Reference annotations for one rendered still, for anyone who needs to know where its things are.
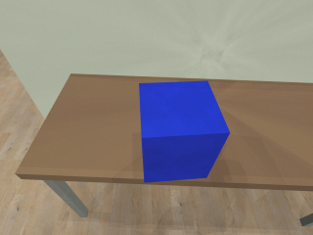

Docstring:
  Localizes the table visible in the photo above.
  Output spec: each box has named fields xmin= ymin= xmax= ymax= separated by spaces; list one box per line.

xmin=15 ymin=73 xmax=313 ymax=227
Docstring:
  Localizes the carton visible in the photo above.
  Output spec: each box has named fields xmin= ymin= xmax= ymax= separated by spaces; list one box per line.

xmin=139 ymin=80 xmax=230 ymax=183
